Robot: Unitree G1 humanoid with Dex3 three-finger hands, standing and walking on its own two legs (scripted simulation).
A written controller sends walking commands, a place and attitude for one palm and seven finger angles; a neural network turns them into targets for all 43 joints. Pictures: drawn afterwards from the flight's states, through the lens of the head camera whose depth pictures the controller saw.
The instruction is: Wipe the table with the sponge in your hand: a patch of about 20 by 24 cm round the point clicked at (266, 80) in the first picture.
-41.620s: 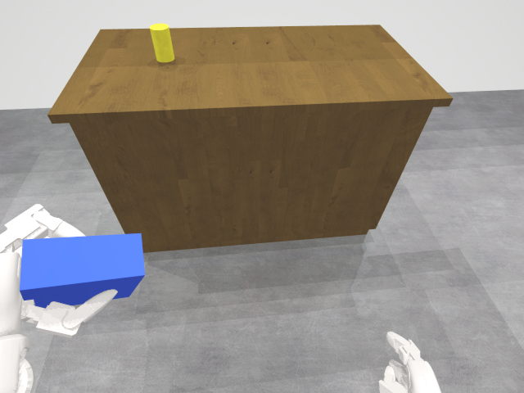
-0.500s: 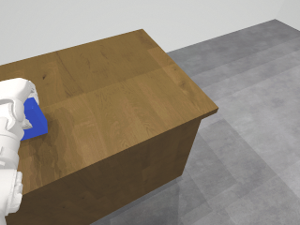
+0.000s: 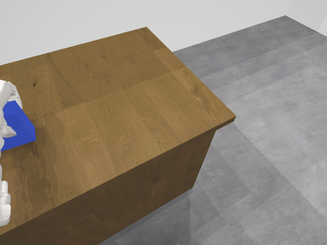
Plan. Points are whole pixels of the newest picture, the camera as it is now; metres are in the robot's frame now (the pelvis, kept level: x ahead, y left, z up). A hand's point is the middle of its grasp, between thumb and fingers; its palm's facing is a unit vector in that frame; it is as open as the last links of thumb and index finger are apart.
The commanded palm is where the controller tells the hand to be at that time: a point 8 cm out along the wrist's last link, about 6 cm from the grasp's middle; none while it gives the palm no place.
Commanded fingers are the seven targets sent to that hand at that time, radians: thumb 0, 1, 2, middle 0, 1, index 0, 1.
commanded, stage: slide back across to the first lane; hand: left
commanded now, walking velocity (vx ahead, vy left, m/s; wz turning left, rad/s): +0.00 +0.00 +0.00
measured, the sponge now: (5, 132) +0.38 +0.41 +0.05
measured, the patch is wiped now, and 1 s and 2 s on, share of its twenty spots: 1.00 1.00 1.00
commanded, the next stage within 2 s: wipe back along the first lane in 0.46 s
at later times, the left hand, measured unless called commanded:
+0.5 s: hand out of the picture +0.37 +0.45 +0.10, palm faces -0.12 -0.04 -0.99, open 9.2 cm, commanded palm +0.35 +0.45 +0.15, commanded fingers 0.00 0.10 1.30 -1.20 -1.60 -1.20 -1.60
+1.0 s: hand out of the picture +0.34 +0.45 +0.10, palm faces -0.06 -0.02 -1.00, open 9.2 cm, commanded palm +0.31 +0.43 +0.13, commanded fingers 0.00 0.10 1.30 -1.20 -1.60 -1.20 -1.60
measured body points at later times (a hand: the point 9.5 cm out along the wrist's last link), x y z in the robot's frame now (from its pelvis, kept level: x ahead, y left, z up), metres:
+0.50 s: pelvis +0.01 +0.03 +0.00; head +0.07 +0.04 +0.45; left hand +0.37 +0.45 +0.16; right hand +0.13 -0.24 -0.12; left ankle +0.01 +0.08 -0.73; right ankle -0.03 -0.11 -0.73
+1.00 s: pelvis +0.01 +0.03 +0.01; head +0.05 +0.03 +0.45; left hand +0.34 +0.44 +0.15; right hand +0.13 -0.23 -0.12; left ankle +0.01 +0.08 -0.73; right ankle -0.03 -0.11 -0.73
